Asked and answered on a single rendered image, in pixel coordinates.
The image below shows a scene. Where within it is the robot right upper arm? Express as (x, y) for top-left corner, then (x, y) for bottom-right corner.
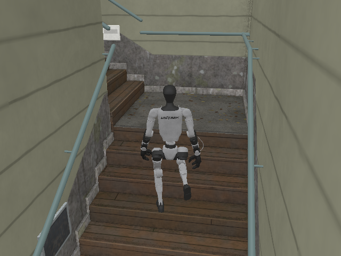
(181, 108), (195, 138)

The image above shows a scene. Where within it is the robot left upper arm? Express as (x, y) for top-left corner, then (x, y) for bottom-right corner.
(145, 108), (159, 137)

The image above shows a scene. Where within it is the left robot shin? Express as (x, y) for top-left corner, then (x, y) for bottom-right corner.
(154, 169), (163, 205)

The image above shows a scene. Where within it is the left robot hand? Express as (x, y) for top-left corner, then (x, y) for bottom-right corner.
(141, 149), (152, 161)

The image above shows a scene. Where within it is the right robot hand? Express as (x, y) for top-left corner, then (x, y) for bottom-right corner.
(189, 155), (201, 169)

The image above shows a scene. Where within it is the robot right forearm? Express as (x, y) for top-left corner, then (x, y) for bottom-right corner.
(190, 130), (200, 156)

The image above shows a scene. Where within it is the right robot shin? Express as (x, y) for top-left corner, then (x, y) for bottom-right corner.
(178, 160), (188, 185)

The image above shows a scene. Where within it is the robot left forearm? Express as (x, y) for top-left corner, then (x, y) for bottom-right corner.
(141, 129), (151, 151)

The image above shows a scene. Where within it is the robot shin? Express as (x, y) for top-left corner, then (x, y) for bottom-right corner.
(154, 169), (163, 205)
(178, 160), (188, 185)

